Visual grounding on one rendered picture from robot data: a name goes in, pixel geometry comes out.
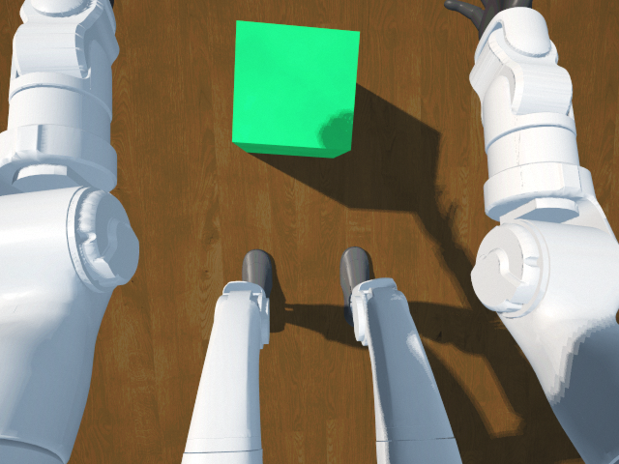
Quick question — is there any right robot hand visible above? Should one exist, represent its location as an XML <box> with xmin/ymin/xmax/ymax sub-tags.
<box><xmin>444</xmin><ymin>0</ymin><xmax>533</xmax><ymax>40</ymax></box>

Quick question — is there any robot shin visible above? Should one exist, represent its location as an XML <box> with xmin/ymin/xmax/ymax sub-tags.
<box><xmin>350</xmin><ymin>277</ymin><xmax>409</xmax><ymax>322</ymax></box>
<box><xmin>214</xmin><ymin>281</ymin><xmax>266</xmax><ymax>319</ymax></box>

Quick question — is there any right robot upper arm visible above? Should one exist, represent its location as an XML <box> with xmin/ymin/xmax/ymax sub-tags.
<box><xmin>471</xmin><ymin>218</ymin><xmax>619</xmax><ymax>464</ymax></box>

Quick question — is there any left robot upper arm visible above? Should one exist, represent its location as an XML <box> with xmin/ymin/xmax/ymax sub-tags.
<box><xmin>0</xmin><ymin>186</ymin><xmax>139</xmax><ymax>464</ymax></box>

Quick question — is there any carton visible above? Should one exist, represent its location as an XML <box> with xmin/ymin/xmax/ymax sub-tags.
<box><xmin>232</xmin><ymin>20</ymin><xmax>360</xmax><ymax>159</ymax></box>

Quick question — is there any left robot forearm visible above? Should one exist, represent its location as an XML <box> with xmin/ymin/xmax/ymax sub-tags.
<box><xmin>0</xmin><ymin>0</ymin><xmax>119</xmax><ymax>196</ymax></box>

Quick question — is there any right robot shin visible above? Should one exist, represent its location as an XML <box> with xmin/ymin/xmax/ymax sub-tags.
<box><xmin>350</xmin><ymin>277</ymin><xmax>409</xmax><ymax>322</ymax></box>

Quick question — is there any right robot forearm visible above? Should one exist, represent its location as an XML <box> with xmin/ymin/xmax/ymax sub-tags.
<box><xmin>469</xmin><ymin>7</ymin><xmax>619</xmax><ymax>245</ymax></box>

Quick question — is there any left robot shin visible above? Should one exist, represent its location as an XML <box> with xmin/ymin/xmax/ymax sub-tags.
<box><xmin>214</xmin><ymin>281</ymin><xmax>266</xmax><ymax>319</ymax></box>

